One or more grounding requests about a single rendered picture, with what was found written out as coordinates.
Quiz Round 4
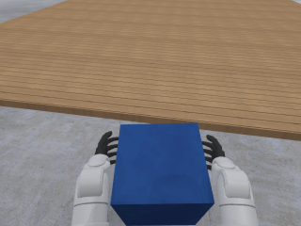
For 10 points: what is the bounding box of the right robot forearm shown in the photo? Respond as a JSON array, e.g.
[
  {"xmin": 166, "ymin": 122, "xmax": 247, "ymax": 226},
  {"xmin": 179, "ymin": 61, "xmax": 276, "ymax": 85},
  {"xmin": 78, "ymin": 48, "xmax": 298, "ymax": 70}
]
[{"xmin": 211, "ymin": 156, "xmax": 259, "ymax": 226}]

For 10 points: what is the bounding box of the carton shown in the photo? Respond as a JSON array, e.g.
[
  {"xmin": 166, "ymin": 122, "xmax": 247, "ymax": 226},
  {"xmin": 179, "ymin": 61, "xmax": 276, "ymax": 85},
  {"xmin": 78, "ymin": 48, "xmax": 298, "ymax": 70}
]
[{"xmin": 110, "ymin": 122, "xmax": 214, "ymax": 226}]

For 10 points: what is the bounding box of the left robot forearm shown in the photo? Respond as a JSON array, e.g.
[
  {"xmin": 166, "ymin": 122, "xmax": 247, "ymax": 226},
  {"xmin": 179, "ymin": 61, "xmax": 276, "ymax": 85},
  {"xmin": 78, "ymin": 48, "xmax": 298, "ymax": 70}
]
[{"xmin": 71, "ymin": 153, "xmax": 112, "ymax": 226}]

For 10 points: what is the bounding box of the robot right hand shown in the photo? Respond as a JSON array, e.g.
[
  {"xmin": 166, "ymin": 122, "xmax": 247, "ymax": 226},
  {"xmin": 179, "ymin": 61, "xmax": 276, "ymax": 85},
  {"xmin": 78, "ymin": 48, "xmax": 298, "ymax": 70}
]
[{"xmin": 201, "ymin": 135, "xmax": 226, "ymax": 170}]

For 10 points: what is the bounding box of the robot left hand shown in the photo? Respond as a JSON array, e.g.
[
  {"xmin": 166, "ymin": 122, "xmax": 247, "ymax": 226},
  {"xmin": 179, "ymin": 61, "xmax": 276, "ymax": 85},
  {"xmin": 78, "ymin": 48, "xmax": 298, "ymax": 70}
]
[{"xmin": 95, "ymin": 131, "xmax": 119, "ymax": 165}]

